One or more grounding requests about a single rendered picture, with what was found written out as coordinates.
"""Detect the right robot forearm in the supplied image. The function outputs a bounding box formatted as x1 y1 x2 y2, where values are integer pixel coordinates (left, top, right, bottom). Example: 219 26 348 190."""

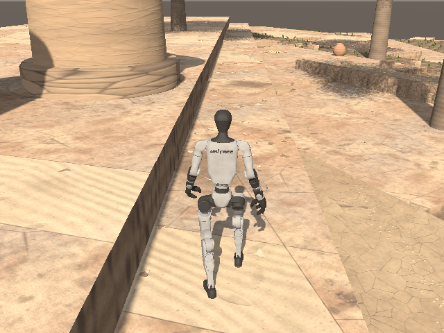
249 169 264 200

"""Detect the robot left hand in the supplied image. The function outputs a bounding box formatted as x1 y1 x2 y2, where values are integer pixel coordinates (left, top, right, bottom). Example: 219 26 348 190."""
185 186 201 198

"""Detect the left robot upper arm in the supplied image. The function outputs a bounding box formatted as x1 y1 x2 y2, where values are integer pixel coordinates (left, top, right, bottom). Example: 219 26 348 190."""
189 139 208 176

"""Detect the left robot forearm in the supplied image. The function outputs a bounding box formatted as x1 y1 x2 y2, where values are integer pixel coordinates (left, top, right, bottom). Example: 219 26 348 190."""
186 166 196 189

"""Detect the robot right hand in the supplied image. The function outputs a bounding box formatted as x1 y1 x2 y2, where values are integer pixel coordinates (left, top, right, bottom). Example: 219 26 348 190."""
250 197 266 215

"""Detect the right robot thigh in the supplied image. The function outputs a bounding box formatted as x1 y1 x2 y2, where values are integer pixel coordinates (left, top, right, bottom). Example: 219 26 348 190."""
231 193 245 228

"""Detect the right robot upper arm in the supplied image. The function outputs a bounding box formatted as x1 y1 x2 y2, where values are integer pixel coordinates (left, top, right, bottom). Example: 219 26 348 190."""
237 140 255 180

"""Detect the robot left foot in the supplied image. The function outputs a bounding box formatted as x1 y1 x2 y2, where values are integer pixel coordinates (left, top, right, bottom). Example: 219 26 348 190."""
203 280 216 299

